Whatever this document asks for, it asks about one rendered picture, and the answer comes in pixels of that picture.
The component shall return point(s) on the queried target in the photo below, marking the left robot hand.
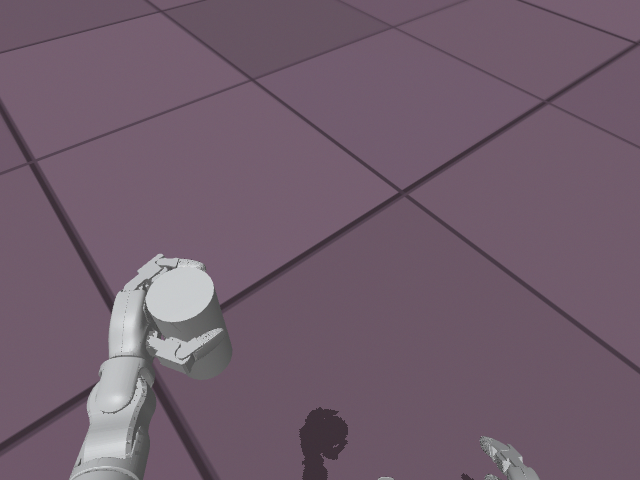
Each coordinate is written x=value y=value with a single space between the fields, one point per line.
x=133 y=331

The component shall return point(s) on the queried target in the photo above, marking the left robot arm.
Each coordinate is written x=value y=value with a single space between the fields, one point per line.
x=120 y=408

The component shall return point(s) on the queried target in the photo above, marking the can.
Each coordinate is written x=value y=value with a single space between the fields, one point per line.
x=184 y=304

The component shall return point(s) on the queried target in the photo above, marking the right robot hand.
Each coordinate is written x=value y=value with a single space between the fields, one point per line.
x=508 y=460

